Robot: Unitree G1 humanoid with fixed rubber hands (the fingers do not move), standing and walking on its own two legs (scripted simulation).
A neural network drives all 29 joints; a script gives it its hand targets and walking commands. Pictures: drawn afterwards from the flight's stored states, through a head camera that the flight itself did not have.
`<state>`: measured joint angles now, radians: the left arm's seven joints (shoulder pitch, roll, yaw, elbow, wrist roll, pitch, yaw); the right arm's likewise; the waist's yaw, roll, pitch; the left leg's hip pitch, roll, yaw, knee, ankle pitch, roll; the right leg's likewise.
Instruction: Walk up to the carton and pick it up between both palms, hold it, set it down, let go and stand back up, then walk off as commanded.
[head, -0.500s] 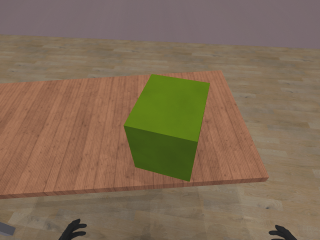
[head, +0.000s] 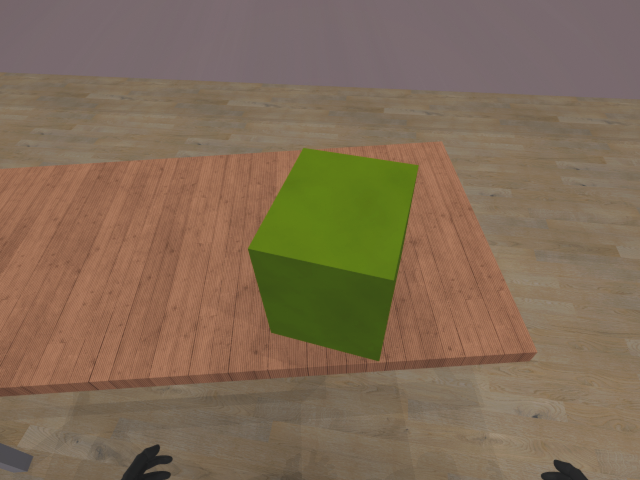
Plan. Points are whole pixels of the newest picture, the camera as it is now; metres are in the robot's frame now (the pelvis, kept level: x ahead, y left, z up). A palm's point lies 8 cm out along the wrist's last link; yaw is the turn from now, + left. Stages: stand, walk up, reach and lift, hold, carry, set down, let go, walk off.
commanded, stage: stand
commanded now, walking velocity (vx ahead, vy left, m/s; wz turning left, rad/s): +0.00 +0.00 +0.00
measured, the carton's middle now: (340, 253) +0.43 +0.00 +0.00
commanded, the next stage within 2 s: walk off in 0.68 s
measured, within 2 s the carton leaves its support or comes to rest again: neither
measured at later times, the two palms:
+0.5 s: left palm out of the picture +0.10 +0.28 -0.10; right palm out of the picture +0.08 -0.30 -0.10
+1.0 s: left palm out of the picture +0.09 +0.29 -0.10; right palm out of the picture +0.06 -0.31 -0.11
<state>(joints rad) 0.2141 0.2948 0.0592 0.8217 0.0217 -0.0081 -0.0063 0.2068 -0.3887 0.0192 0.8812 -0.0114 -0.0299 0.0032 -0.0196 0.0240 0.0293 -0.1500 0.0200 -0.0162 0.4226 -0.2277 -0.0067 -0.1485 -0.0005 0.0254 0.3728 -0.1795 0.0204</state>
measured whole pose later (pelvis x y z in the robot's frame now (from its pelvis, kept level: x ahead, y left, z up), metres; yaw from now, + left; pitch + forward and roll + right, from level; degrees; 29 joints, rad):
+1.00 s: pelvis -0.01 -0.01 +0.00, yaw +0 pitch -3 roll +0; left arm 0.17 0.33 0.06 0.88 0.02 0.02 0.00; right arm 0.20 -0.39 0.02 0.91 -0.01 0.00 0.00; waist -0.02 0.02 0.08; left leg -0.17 0.02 -0.02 0.45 -0.22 -0.01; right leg -0.24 0.00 0.02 0.52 -0.19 -0.01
